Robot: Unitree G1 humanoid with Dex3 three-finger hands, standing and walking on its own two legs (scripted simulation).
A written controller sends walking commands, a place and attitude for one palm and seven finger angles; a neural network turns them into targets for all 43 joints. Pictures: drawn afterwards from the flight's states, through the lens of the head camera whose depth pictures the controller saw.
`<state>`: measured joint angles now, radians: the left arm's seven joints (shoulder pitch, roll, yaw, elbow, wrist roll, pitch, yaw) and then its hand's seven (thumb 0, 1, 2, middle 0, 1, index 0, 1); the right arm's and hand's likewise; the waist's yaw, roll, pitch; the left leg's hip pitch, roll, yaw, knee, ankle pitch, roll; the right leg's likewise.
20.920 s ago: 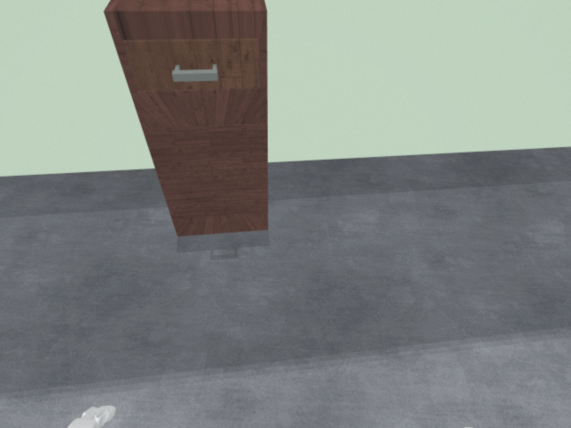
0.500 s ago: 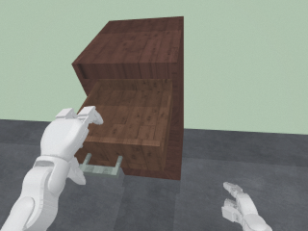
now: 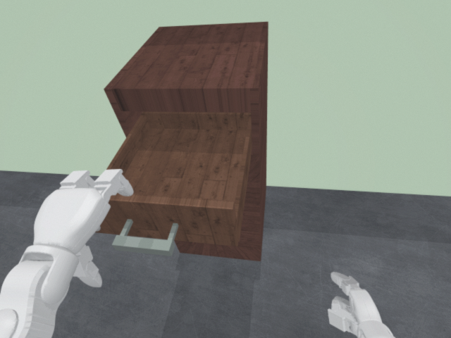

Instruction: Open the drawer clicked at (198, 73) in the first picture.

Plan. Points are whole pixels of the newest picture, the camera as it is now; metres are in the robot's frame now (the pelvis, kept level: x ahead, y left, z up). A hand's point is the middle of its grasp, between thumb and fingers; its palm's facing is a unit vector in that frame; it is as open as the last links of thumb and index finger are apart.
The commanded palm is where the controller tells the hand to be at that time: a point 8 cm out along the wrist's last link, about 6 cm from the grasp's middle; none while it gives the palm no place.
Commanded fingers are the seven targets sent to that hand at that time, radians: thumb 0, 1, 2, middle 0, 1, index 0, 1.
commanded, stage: draw the hand back to the body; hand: left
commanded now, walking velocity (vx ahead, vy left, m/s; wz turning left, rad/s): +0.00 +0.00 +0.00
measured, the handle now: (147, 235) +0.29 +0.23 +0.00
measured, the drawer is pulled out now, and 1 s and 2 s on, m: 0.30 0.30 0.30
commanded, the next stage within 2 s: step back with the hand held close in 1.10 s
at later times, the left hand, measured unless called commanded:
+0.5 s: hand (85, 209) +0.22 +0.23 +0.18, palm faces +0.40 -0.84 -0.36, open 12.1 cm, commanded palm +0.17 +0.27 +0.19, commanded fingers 0.00 0.23 0.62 -0.25 -0.73 -0.25 -0.73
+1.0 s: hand (65, 230) +0.19 +0.25 +0.17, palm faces +0.45 -0.81 -0.38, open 7.9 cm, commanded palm +0.14 +0.29 +0.18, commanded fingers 0.00 0.90 0.90 -0.20 -0.30 -0.20 -0.30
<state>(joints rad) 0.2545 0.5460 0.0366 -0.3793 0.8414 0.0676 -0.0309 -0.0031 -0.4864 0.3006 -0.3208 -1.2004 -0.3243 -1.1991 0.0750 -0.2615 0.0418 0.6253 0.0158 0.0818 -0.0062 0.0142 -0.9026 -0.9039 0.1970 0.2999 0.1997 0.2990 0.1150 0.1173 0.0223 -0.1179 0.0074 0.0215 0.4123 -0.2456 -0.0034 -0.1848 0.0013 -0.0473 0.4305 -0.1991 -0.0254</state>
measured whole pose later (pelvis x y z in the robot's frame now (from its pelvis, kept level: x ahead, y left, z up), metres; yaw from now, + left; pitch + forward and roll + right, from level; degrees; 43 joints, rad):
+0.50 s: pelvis +0.02 +0.00 +0.00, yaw +0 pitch -5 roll -1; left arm 0.40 0.32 0.29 -0.48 -0.04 -0.15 0.11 -0.01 -0.09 0.47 -0.28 -0.94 -0.29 -0.94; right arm 0.19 -0.21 0.04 0.64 -0.02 -0.14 -0.06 0.01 -0.90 -0.90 0.20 0.30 0.20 0.30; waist 0.06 0.05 0.05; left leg -0.05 0.03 0.01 0.40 -0.28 -0.01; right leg -0.09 0.02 -0.05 0.37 -0.20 -0.03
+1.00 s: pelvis +0.01 +0.01 +0.00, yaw +1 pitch -5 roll -1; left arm 0.48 0.31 0.31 -0.47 -0.05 -0.12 0.10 0.01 0.75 0.84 -0.22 -0.39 -0.22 -0.39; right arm 0.16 -0.20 0.03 0.63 -0.01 -0.14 -0.07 0.01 -0.90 -0.90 0.20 0.30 0.20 0.30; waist 0.08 0.06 0.04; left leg -0.06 0.02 0.01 0.40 -0.26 0.00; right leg -0.09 0.01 -0.06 0.36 -0.19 -0.02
